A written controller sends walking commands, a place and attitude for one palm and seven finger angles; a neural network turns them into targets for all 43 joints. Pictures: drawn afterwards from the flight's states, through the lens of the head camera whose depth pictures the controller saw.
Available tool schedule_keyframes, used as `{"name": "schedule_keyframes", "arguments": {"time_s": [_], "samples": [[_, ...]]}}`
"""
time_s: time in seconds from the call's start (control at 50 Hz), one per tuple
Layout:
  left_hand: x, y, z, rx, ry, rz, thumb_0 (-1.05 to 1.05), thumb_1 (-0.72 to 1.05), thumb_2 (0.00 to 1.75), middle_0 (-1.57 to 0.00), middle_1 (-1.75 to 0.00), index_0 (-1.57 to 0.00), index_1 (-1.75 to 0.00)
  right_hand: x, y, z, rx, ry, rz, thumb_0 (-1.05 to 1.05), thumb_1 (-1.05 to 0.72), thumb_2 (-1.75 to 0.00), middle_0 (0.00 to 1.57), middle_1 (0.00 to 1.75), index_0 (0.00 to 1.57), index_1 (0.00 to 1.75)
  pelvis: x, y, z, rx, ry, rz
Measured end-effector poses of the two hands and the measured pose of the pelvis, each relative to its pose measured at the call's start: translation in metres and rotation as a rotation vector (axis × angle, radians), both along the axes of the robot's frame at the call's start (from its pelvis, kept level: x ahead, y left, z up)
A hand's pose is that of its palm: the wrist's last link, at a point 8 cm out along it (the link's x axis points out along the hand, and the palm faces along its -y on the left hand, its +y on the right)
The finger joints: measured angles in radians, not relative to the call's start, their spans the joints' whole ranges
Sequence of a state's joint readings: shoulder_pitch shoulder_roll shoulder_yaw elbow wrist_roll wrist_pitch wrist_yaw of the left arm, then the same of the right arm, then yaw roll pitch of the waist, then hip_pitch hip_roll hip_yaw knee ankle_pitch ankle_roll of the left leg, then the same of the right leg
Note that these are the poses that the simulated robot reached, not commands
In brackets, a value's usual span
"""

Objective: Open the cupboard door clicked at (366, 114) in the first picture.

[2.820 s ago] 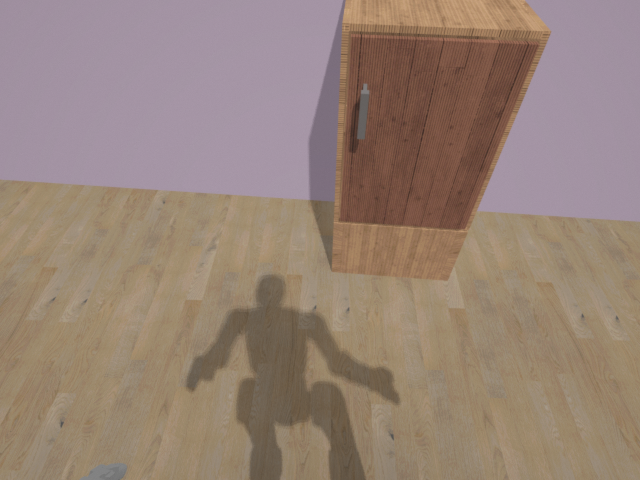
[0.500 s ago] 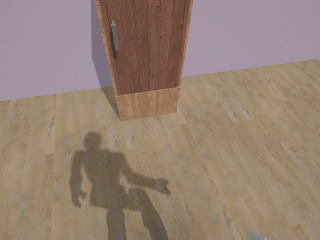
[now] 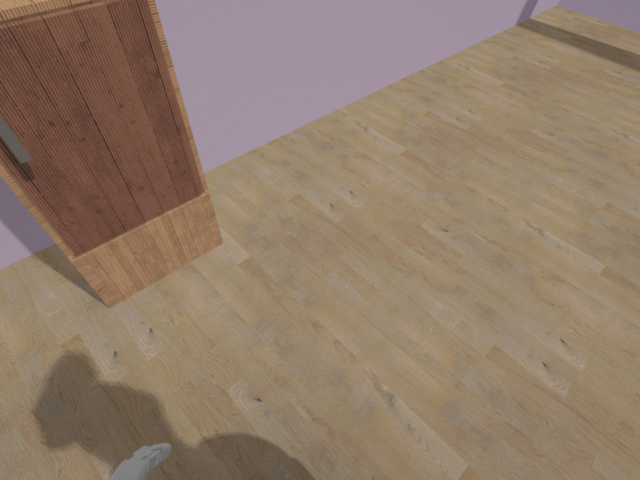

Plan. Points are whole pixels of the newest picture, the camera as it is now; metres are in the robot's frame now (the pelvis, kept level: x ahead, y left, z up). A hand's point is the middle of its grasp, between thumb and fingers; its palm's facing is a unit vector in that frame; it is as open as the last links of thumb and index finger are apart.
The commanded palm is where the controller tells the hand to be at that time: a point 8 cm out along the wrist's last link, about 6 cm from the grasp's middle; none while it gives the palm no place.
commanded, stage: walk to a spot facing it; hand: left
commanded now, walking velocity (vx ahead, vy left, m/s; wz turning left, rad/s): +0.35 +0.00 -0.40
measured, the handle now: (4, 130) +0.76 +0.66 -0.02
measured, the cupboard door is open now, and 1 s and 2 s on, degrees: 0 0 0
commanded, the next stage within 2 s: turn to face it in 0.70 s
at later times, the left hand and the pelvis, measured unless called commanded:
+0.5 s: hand (173, 423) +0.23 +0.23 -0.18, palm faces -0.17 -0.97 -0.15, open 7.4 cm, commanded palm none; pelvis +0.17 +0.05 +0.01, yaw -15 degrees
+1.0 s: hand (273, 299) +0.44 +0.09 -0.15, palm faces -0.44 -0.88 -0.20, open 7.4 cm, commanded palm none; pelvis +0.25 +0.00 +0.00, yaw -25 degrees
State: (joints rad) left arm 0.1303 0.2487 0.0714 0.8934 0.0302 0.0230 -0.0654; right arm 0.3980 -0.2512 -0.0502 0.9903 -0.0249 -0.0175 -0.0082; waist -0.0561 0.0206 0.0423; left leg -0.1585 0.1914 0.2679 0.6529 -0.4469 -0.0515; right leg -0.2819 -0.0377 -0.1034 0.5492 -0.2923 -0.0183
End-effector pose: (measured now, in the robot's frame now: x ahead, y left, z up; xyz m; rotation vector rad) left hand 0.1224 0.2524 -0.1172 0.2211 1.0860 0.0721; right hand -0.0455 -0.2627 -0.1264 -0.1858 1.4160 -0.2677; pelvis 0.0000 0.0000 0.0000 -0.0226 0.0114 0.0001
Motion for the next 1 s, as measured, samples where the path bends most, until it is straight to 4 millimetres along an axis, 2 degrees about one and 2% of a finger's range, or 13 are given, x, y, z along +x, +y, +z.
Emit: {"name": "schedule_keyframes", "arguments": {"time_s": [0.04,0.1,0.2,0.28,0.34,0.4,0.44,0.5,0.64,0.76,0.9,0.94,1.0], "samples": [[0.019,-0.012,0.0,-0.002,-0.05,-0.007,0.01,0.9,0.9,-0.19,-0.3,-0.2,-0.3,-0.008,-0.008,-0.005,0.003,0.061,-0.021,0.0,-0.9,-0.89,0.2,0.3,0.2,0.3,0.008,-0.005,-0.004,-0.009,-0.014,-0.009],[0.026,-0.023,0.002,-0.007,-0.041,-0.016,0.01,0.9,0.9,-0.2,-0.3,-0.2,-0.3,0.01,-0.012,-0.001,0.0,0.052,-0.048,0.01,-0.9,-0.89,0.2,0.3,0.2,0.29,0.024,-0.007,0.002,-0.007,-0.024,-0.044],[0.022,-0.026,-0.006,-0.021,0.083,-0.038,0.01,0.9,0.9,-0.2,-0.3,-0.2,-0.3,0.08,-0.005,0.011,-0.001,-0.108,-0.063,0.01,-0.91,-0.89,0.2,0.3,0.2,0.29,0.057,-0.002,0.011,-0.003,-0.025,-0.091],[0.023,-0.014,-0.02,-0.042,0.175,-0.029,0.01,0.9,0.9,-0.2,-0.3,-0.2,-0.3,0.145,0.012,0.017,-0.002,-0.219,-0.047,0.01,-0.91,-0.89,0.2,0.3,0.2,0.29,0.089,0.01,0.009,-0.016,-0.028,-0.123],[0.033,0.003,-0.037,-0.053,0.232,-0.013,0.01,0.9,0.9,-0.2,-0.3,-0.2,-0.3,0.191,0.027,0.017,-0.022,-0.289,-0.032,0.01,-0.9,-0.89,0.2,0.3,0.2,0.29,0.119,0.024,-0.001,-0.032,-0.036,-0.148],[0.053,0.02,-0.049,-0.046,0.281,-0.024,0.01,0.9,0.9,-0.2,-0.3,-0.2,-0.3,0.217,0.043,0.015,-0.049,-0.337,-0.043,0.0,-0.9,-0.89,0.2,0.3,0.2,0.29,0.141,0.036,-0.009,-0.031,-0.047,-0.197],[0.075,0.026,-0.046,-0.039,0.284,-0.05,0.01,0.9,0.9,-0.2,-0.3,-0.2,-0.3,0.22,0.054,0.018,-0.047,-0.334,-0.077,0.0,-0.9,-0.89,0.2,0.3,0.2,0.3,0.154,0.041,-0.004,-0.033,-0.052,-0.226],[0.116,0.029,-0.033,-0.04,0.242,-0.082,0.01,0.91,0.9,-0.2,-0.3,-0.2,-0.3,0.214,0.069,0.022,-0.039,-0.288,-0.141,0.0,-0.91,-0.89,0.2,0.3,0.2,0.3,0.17,0.046,0.007,-0.028,-0.052,-0.258],[0.201,0.014,-0.013,-0.037,0.162,-0.165,0.01,0.91,0.9,-0.19,-0.3,-0.19,-0.3,0.188,0.087,0.019,-0.009,-0.158,-0.28,0.0,-0.93,-0.89,0.2,0.3,0.2,0.3,0.203,0.05,0.017,-0.013,-0.042,-0.339],[0.259,-0.023,-0.009,-0.029,0.14,-0.272,0.01,0.91,0.9,-0.19,-0.3,-0.19,-0.3,0.17,0.099,0.006,0.043,-0.084,-0.403,0.0,-0.91,-0.89,0.2,0.3,0.2,0.3,0.222,0.041,0.014,0.004,-0.04,-0.407],[0.32,-0.086,-0.009,0.003,0.05,-0.417,0.01,0.91,0.9,-0.19,-0.3,-0.2,-0.3,0.153,0.094,-0.02,0.109,-0.025,-0.518,0.0,-0.9,-0.89,0.2,0.3,0.2,0.3,0.241,0.011,-0.002,0.027,-0.022,-0.463],[0.328,-0.102,-0.008,0.001,0.009,-0.43,0.01,0.91,0.9,-0.19,-0.3,-0.2,-0.3,0.152,0.089,-0.026,0.126,0.003,-0.522,0.0,-0.9,-0.89,0.2,0.3,0.2,0.3,0.244,0.004,-0.005,0.01,-0.017,-0.458],[0.331,-0.114,-0.005,-0.018,-0.013,-0.418,0.01,0.9,0.9,-0.2,-0.3,-0.2,-0.3,0.163,0.081,-0.024,0.128,0.017,-0.507,0.0,-0.9,-0.89,0.2,0.3,0.2,0.29,0.251,-0.002,-0.001,0.003,-0.022,-0.437]]}}
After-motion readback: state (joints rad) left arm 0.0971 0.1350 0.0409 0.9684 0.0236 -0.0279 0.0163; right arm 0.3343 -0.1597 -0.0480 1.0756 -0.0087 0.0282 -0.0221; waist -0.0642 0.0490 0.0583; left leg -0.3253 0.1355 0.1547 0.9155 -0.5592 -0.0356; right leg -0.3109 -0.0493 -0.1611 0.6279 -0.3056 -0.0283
